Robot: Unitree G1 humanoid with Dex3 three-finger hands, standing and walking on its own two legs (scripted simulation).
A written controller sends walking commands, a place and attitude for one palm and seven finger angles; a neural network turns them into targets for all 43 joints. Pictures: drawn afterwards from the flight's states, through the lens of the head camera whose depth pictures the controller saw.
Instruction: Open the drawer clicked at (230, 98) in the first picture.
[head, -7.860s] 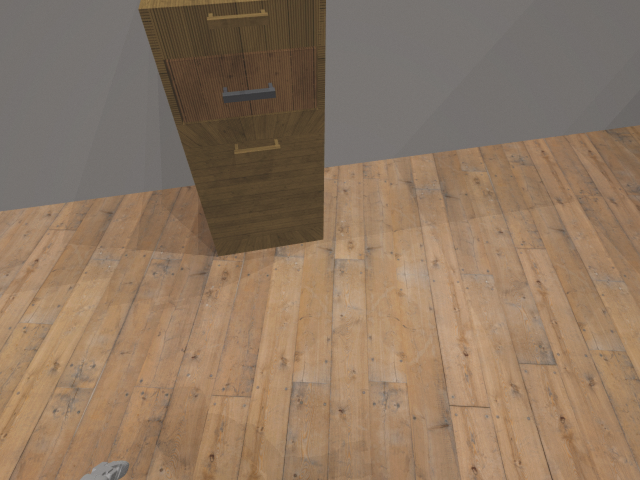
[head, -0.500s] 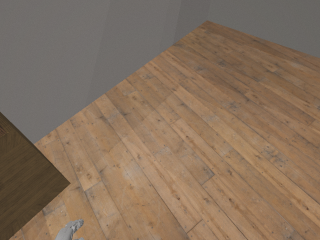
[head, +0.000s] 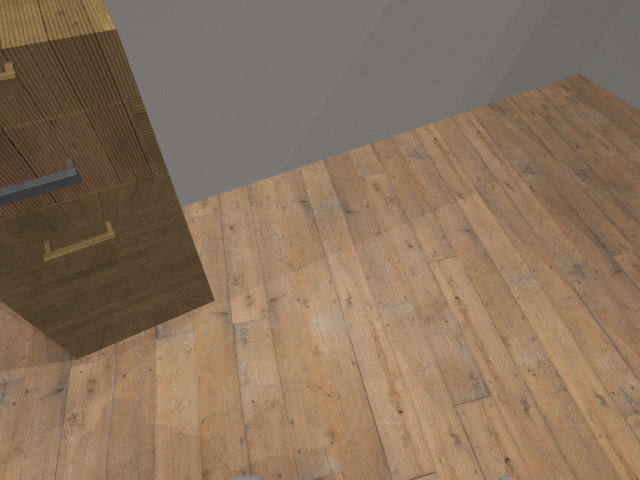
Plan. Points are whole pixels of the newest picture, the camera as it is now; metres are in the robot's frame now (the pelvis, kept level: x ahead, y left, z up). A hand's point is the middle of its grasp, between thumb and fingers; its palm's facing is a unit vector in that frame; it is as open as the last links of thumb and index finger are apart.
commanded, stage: turn to face it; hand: left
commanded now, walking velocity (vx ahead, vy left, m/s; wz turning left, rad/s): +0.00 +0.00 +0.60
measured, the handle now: (34, 180) +0.55 +0.55 -0.05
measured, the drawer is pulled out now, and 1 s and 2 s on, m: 0.00 0.00 0.00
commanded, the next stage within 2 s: take the last steps up to it in 0.76 s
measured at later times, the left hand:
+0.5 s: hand out of the picture +0.09 +0.20 -0.13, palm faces +0.26 -0.92 -0.29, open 7.4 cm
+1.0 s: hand out of the picture -0.10 +0.20 -0.16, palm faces +0.50 -0.84 -0.23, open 7.4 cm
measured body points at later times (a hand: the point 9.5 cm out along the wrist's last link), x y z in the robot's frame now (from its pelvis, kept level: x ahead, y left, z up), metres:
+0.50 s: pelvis +0.01 -0.02 +0.01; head +0.05 -0.04 +0.46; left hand +0.08 +0.25 -0.11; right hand +0.13 -0.26 -0.15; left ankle -0.01 +0.10 -0.71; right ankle +0.05 -0.14 -0.72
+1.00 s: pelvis +0.00 +0.02 +0.02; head +0.00 +0.05 +0.46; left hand -0.13 +0.25 -0.15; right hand +0.20 -0.15 -0.11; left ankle -0.06 +0.09 -0.72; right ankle +0.03 -0.13 -0.66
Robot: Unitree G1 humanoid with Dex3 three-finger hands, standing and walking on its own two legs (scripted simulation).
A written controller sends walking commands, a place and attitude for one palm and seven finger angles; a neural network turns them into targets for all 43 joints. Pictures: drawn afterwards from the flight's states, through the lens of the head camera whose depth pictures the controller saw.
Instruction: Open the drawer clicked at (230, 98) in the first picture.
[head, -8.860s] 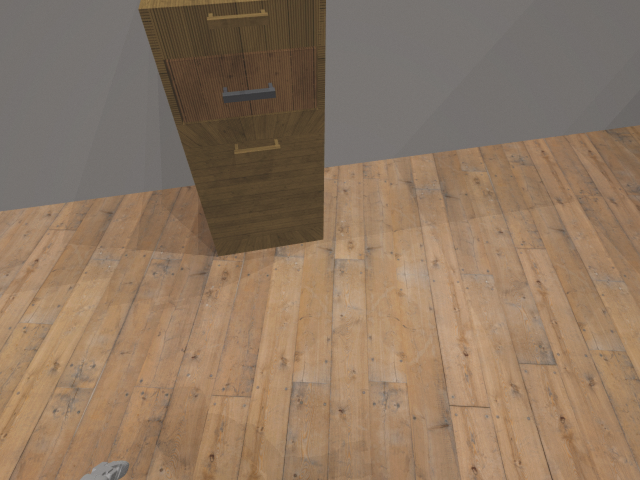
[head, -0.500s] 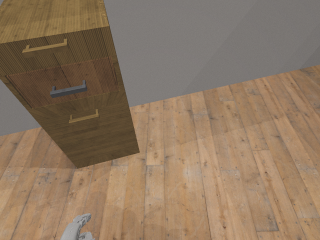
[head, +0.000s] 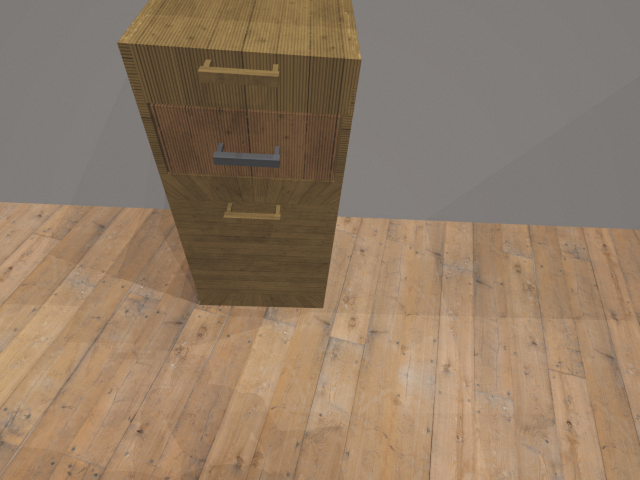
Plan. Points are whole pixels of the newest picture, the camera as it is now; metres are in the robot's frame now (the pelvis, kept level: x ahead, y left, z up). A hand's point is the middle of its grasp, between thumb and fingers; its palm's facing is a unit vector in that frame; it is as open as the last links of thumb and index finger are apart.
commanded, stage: take the last steps up to it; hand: left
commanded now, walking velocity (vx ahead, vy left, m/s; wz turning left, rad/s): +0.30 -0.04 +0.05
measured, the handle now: (248, 154) +0.74 +0.22 -0.06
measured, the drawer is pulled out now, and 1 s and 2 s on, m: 0.00 0.00 0.00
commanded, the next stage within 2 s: come to a stop and stand still in 0.70 s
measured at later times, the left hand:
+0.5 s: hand out of the picture +0.14 +0.12 -0.16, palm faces +0.09 -0.97 -0.23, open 7.2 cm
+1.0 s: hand out of the picture +0.15 +0.13 -0.18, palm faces +0.12 -0.98 -0.14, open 7.4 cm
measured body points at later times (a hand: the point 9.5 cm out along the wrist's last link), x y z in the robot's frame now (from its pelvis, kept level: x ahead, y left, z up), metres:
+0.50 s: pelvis +0.09 -0.06 +0.00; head +0.09 -0.08 +0.45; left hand +0.14 +0.17 -0.14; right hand +0.03 -0.29 -0.17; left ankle +0.04 +0.07 -0.67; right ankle +0.12 -0.15 -0.74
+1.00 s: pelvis +0.21 -0.02 +0.00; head +0.23 -0.01 +0.45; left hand +0.14 +0.18 -0.17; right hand +0.32 -0.23 -0.15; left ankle +0.24 +0.08 -0.74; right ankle +0.17 -0.14 -0.71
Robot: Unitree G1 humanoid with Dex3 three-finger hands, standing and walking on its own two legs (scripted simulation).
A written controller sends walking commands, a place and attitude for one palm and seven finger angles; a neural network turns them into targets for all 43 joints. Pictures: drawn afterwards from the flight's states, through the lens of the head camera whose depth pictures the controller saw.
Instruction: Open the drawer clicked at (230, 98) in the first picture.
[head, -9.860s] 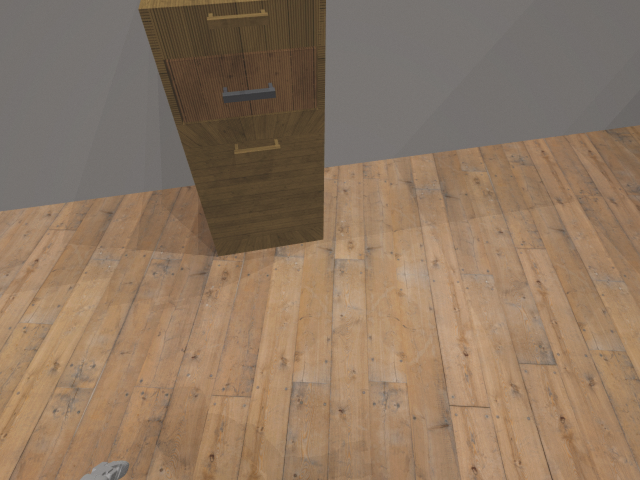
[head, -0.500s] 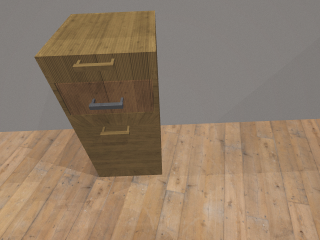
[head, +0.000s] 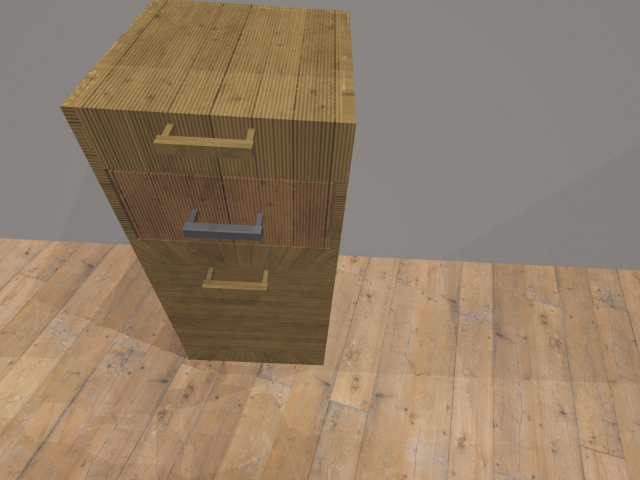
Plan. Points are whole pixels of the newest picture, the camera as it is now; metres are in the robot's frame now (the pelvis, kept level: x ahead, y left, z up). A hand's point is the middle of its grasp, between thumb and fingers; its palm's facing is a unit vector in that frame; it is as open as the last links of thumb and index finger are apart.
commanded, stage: come to a stop and stand still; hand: left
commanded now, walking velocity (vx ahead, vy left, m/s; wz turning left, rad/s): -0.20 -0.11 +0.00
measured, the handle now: (225, 223) +0.53 +0.23 -0.06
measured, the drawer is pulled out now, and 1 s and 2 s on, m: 0.00 0.00 0.00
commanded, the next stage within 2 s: look again from close up in 0.70 s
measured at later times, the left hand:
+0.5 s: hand out of the picture +0.05 +0.10 -0.16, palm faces +0.05 -0.97 -0.22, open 7.3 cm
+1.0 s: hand out of the picture -0.02 +0.10 -0.17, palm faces +0.05 -0.98 -0.19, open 7.4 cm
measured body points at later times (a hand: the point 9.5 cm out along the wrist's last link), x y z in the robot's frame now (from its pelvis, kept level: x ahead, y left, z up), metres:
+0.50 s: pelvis -0.01 -0.08 +0.00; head +0.01 -0.10 +0.45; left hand +0.05 +0.15 -0.14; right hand +0.00 -0.31 -0.16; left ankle -0.04 +0.06 -0.73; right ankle +0.01 -0.16 -0.74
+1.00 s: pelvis -0.01 -0.06 +0.00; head +0.00 -0.08 +0.45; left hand -0.02 +0.15 -0.15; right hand -0.01 -0.28 -0.16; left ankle -0.04 +0.06 -0.73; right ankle +0.01 -0.16 -0.73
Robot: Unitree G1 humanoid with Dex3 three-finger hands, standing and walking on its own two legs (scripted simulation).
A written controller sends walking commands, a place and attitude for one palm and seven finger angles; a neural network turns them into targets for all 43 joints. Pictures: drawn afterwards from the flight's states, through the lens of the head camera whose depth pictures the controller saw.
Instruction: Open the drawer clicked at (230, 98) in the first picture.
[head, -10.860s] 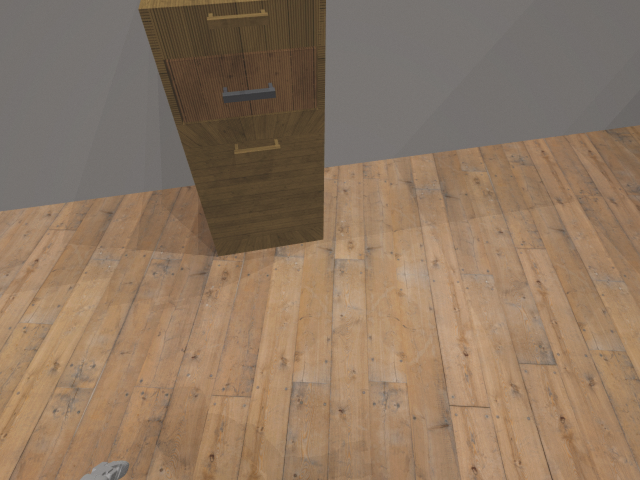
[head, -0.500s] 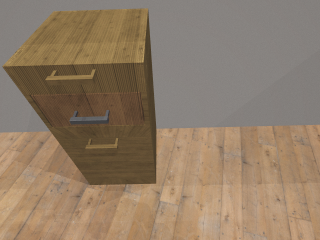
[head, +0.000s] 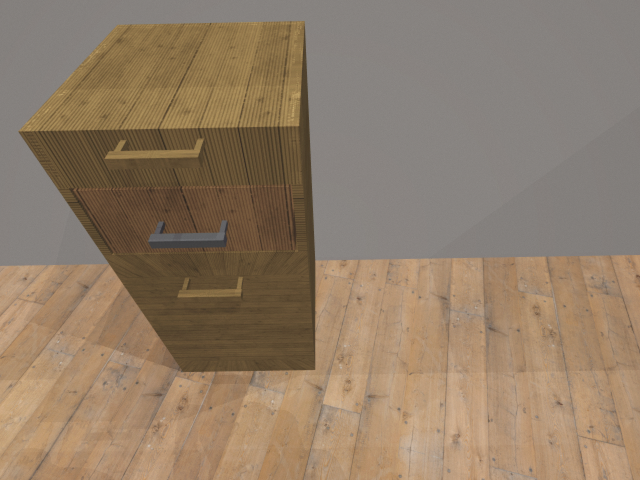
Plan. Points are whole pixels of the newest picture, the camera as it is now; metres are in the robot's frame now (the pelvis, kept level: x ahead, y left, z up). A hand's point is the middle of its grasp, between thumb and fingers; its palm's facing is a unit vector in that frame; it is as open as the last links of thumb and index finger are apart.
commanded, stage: look again from close up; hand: left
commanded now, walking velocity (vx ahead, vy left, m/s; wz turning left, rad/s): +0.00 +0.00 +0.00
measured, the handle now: (190, 233) +0.55 +0.28 -0.06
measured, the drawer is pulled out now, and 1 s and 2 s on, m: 0.00 0.00 0.00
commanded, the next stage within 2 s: raise the hand with hooked fingers in 0.28 s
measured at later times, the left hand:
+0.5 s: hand out of the picture +0.09 +0.22 -0.12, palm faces -0.11 -0.87 -0.48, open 7.3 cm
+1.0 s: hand (144, 426) +0.20 +0.24 -0.05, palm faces +0.04 -0.06 -1.00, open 9.7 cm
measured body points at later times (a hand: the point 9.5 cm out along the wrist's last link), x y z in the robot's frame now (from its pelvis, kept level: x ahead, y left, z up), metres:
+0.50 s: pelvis +0.01 +0.02 +0.00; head +0.02 +0.01 +0.45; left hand +0.10 +0.27 -0.09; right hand +0.04 -0.21 -0.15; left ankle -0.03 +0.12 -0.74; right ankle +0.02 -0.09 -0.73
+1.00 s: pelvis +0.00 -0.01 -0.04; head +0.05 -0.03 +0.40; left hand +0.19 +0.24 +0.01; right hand +0.27 -0.21 -0.11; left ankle -0.03 +0.12 -0.73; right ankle +0.02 -0.10 -0.73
